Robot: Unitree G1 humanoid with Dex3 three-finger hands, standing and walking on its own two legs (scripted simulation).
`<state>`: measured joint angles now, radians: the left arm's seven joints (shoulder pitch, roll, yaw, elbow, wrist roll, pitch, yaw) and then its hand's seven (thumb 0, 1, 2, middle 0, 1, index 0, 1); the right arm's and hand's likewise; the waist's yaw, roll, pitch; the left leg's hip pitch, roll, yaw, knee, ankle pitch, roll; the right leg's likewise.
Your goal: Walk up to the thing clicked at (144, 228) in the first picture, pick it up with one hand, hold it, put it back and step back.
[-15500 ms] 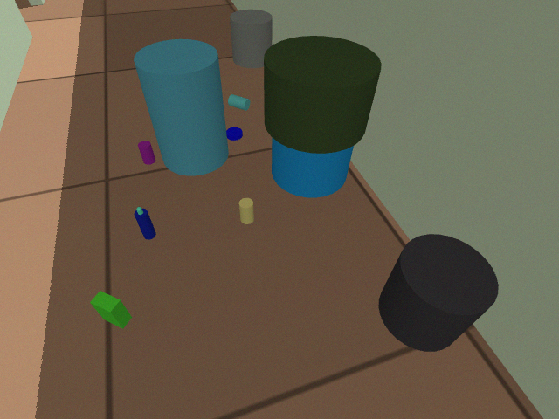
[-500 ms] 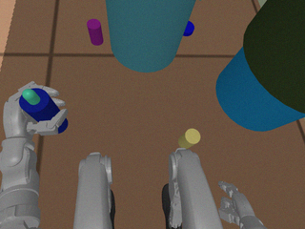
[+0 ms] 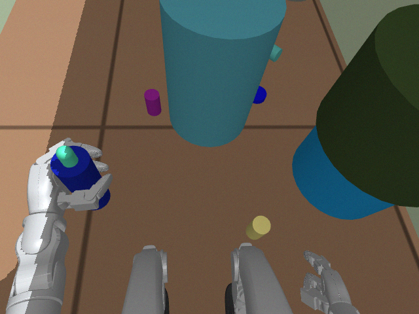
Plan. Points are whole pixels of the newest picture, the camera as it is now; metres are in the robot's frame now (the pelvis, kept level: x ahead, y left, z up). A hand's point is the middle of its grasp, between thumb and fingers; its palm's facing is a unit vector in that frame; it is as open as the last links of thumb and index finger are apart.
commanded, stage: lift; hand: left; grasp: from the side
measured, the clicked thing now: (82, 177) +0.36 +0.21 +0.02
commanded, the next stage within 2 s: hold in 1.18 s
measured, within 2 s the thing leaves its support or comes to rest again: neither
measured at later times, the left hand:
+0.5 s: hand (66, 151) +0.36 +0.20 +0.12, palm faces +0.10 -0.99 -0.03, open 7.2 cm
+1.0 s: hand (62, 125) +0.37 +0.19 +0.17, palm faces +0.10 -0.99 -0.01, open 7.2 cm
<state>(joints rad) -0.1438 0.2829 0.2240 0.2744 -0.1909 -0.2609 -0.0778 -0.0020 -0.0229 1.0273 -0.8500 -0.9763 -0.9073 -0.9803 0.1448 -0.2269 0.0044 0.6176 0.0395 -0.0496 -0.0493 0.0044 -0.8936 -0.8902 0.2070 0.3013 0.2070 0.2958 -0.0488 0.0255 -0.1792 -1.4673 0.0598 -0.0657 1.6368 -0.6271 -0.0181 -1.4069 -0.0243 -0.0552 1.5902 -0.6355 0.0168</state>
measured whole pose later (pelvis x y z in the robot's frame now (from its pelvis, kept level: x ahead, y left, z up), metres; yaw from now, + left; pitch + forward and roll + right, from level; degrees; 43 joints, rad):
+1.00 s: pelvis +0.04 +0.00 +0.14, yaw +1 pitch +10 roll -2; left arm -0.12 0.22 0.15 0.44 -0.17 -0.32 -0.07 0.00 -0.02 1.02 -0.85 -0.98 -0.90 -0.99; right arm 0.23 -0.21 0.02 0.67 0.01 -0.06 -0.06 0.01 -0.90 -0.89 0.21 0.30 0.21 0.30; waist -0.04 0.00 -0.06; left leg -0.72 0.06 -0.01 1.00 -0.46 -0.01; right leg -0.67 -0.02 -0.04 0.95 -0.45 0.03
